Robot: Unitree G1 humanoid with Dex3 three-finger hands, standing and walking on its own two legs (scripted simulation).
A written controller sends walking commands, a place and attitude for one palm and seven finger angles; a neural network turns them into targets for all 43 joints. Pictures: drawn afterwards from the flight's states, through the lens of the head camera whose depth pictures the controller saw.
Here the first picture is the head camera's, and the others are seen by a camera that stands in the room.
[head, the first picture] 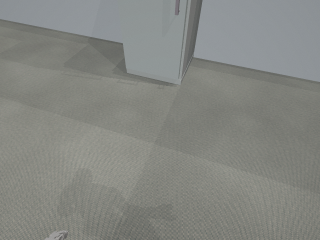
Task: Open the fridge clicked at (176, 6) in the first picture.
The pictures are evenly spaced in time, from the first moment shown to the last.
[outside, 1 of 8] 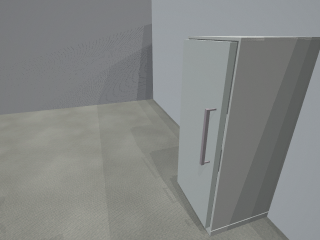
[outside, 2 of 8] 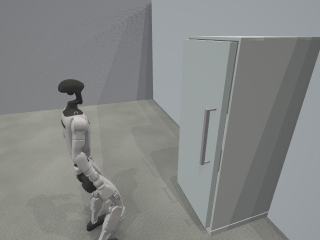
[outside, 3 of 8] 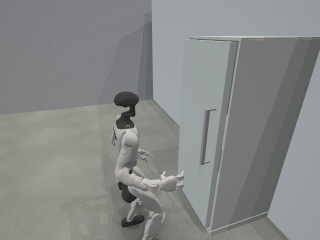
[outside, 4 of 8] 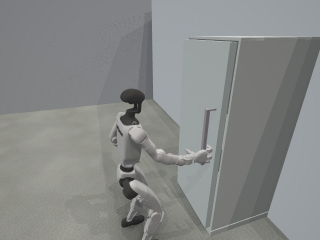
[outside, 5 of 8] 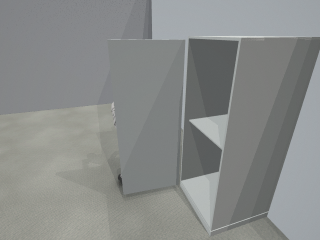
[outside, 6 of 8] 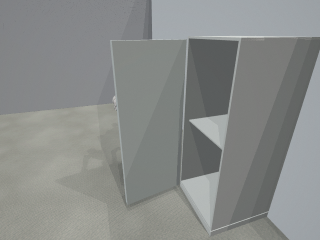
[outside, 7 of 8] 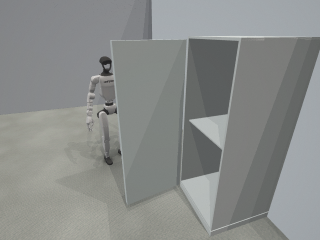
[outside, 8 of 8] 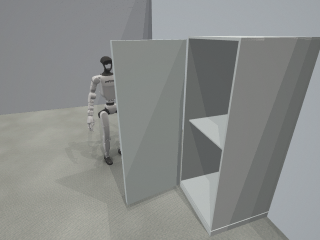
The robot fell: no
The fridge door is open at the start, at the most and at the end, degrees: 0 96 81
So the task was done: yes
